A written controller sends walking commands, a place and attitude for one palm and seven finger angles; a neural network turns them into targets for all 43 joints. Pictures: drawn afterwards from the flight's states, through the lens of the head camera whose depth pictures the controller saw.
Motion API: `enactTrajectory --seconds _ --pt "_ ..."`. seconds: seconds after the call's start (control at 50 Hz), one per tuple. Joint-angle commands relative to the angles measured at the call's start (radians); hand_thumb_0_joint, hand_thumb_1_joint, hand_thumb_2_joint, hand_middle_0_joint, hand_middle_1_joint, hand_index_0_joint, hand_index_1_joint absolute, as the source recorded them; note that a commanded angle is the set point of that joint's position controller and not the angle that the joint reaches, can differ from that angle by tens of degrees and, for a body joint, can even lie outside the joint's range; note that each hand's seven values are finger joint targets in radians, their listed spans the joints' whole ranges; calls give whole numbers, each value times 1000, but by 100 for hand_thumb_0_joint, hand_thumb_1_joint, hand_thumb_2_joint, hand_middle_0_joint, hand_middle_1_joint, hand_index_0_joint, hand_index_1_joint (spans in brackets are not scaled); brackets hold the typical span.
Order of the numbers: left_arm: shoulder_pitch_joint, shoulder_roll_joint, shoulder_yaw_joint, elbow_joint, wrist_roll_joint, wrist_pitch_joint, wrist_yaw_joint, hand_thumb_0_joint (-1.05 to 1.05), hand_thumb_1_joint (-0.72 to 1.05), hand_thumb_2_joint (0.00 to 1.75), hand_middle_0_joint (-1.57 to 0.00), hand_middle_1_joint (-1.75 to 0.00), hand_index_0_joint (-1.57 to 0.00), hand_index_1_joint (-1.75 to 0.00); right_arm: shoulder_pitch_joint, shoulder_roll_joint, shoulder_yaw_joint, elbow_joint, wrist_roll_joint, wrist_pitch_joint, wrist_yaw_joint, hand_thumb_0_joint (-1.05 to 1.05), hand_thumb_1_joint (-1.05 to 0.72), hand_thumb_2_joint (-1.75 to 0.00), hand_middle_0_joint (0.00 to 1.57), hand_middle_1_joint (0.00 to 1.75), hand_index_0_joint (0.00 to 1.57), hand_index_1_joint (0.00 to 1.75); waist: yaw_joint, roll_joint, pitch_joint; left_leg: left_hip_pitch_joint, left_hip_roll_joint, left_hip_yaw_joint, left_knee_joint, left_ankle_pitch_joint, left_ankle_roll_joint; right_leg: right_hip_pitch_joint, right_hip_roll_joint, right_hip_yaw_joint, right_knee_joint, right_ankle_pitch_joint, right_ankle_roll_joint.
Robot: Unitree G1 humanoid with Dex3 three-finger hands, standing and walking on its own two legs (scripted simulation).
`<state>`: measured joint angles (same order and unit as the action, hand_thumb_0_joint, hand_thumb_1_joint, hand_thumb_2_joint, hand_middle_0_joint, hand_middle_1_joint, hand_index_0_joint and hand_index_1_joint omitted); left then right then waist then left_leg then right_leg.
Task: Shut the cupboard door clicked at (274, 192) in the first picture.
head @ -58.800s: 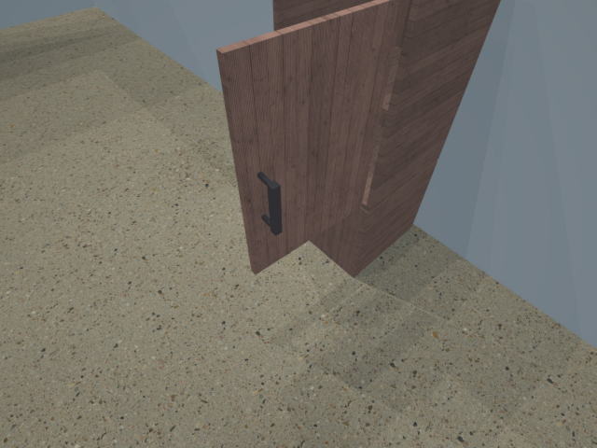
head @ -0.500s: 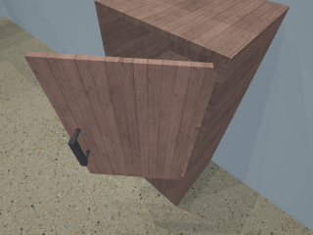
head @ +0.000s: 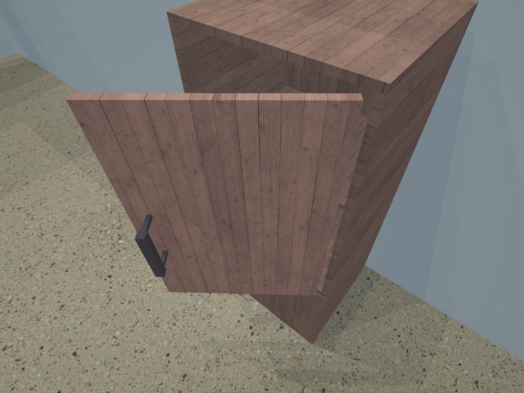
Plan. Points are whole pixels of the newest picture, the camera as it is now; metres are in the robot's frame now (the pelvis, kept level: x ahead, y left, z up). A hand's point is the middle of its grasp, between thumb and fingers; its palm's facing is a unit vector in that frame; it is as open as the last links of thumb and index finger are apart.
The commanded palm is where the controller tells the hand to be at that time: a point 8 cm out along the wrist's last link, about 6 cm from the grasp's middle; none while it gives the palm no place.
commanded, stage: look again from close up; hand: left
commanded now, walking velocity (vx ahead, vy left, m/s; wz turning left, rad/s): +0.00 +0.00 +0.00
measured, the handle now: (154, 247) +0.40 +0.25 -0.07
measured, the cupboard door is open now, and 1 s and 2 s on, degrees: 38 38 38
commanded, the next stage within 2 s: shuffle to correct the standing spot in 0.04 s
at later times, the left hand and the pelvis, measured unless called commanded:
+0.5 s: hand out of the picture -0.01 +0.18 -0.18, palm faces +0.02 -0.97 -0.23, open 7.3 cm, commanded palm none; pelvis -0.03 +0.00 -0.01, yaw +0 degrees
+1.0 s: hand out of the picture -0.01 +0.16 -0.17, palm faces +0.02 -0.98 -0.22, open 7.3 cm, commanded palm none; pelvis +0.00 +0.00 +0.00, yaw +0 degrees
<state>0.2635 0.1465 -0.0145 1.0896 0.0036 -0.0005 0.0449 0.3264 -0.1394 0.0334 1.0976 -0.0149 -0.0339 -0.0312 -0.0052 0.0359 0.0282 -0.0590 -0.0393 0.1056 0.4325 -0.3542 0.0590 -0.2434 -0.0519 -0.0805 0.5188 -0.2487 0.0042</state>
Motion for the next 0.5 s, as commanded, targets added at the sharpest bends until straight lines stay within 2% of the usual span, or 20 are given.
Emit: enactTrajectory --seconds 0.0,0.12,0.22,0.28,0.34,0.36,0.38,0.42,0.44,0.48 --pt "56 70 14 -28 -3 -15 -4 0 90 90 -20 -30 -20 -30 77 -95 -21 -13 -1 -11 -8 0 -90 -90 20 30 20 30 10 -23 81 -170 146 -147 -135 278 -11 86 -44 87 -47 143 -52" --pt "67 69 14 -16 -4 -17 -2 0 90 90 -20 -30 -20 -30 78 -89 -20 12 1 -11 -10 0 -90 -90 20 30 20 30 9 -26 56 -130 143 -135 -123 329 -13 98 -53 90 -50 191 -52" --pt "63 93 29 -35 -3 -11 8 0 90 90 -20 -30 -20 -30 68 -88 -34 3 5 5 -14 0 -90 -90 20 30 20 30 9 -24 30 -106 144 -114 -66 439 -24 78 -96 122 -4 345 -68" --pt "60 118 41 -50 1 -3 11 0 90 90 -20 -30 -20 -30 53 -93 -48 -18 2 23 -12 0 -90 -90 20 30 20 30 10 -39 9 -109 133 -102 -15 377 -27 56 -125 156 11 363 -89" --pt "55 143 55 -70 6 5 12 0 90 90 -20 -30 -20 -30 45 -94 -59 -40 2 40 -7 0 -90 -90 20 30 20 30 10 -98 -4 -142 106 -83 60 276 -37 30 -173 203 -1 348 -118" --pt "49 143 55 -72 7 6 11 0 90 90 -20 -30 -20 -30 44 -81 -60 -44 3 42 -6 0 -90 -90 20 30 20 30 4 -116 -9 -133 93 -80 67 216 -39 4 -185 218 -26 300 -127" --pt "34 141 52 -79 7 8 10 0 90 90 -20 -30 -20 -30 50 -70 -58 -42 3 41 -5 0 -90 -90 20 30 20 30 -3 -112 -13 -116 89 -85 50 162 -36 -25 -180 219 -45 222 -129" --pt "-4 122 47 -97 8 13 7 0 90 90 -20 -30 -20 -30 53 -68 -55 -42 0 37 0 0 -90 -90 20 30 20 30 -11 -74 14 -132 113 -128 -17 106 -22 -76 -128 184 -44 41 -92" --pt "-11 108 43 -101 9 14 6 0 90 90 -20 -30 -20 -30 42 -74 -52 -43 -1 31 2 0 -90 -90 20 30 20 30 -5 -38 31 -162 135 -153 -62 101 -12 -64 -94 156 -37 -1 -71" --pt "1 88 36 -95 10 12 2 0 90 90 -20 -30 -20 -30 16 -87 -50 -46 -4 19 3 0 -90 -90 20 30 20 30 12 14 34 -200 167 -190 -134 104 3 0 -48 110 -16 2 -44"
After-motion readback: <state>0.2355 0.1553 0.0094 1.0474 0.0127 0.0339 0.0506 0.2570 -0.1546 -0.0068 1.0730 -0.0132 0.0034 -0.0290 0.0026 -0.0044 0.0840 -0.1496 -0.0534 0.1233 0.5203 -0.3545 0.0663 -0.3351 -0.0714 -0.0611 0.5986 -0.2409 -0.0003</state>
